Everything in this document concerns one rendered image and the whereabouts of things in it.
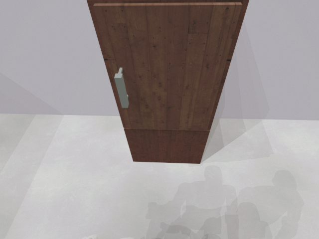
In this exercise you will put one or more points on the cupboard door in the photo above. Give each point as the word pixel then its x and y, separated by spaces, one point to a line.
pixel 173 57

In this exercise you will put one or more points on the handle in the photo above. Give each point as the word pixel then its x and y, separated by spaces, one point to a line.
pixel 120 84

